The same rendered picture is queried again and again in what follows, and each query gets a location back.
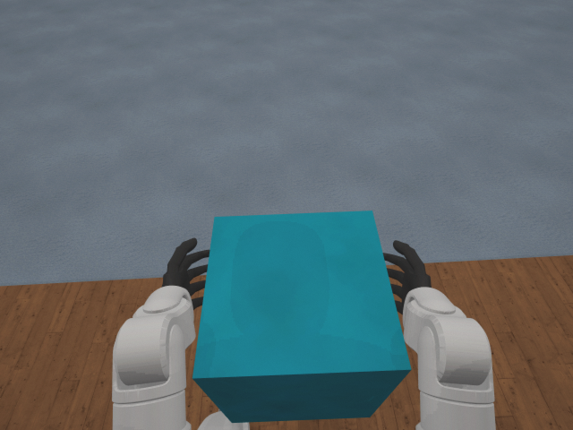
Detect carton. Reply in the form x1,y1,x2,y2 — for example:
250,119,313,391
192,211,412,423

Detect left robot thigh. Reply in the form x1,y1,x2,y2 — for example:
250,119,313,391
197,411,250,430

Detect left robot hand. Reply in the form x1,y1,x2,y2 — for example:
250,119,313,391
162,238,210,310

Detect right robot forearm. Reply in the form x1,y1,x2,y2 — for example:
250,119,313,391
403,287,496,430

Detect left robot forearm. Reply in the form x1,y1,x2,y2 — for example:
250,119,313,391
112,286,196,430

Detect right robot hand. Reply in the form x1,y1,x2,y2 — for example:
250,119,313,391
383,240,432,314

